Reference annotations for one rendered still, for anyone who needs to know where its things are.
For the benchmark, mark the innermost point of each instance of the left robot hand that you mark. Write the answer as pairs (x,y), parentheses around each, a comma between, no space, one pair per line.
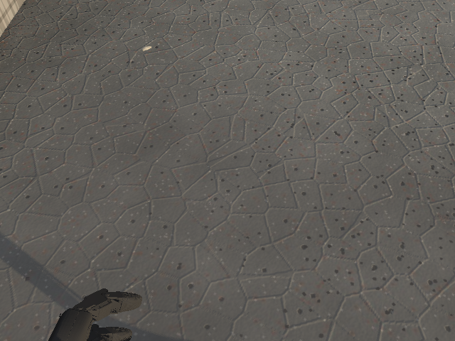
(75,324)

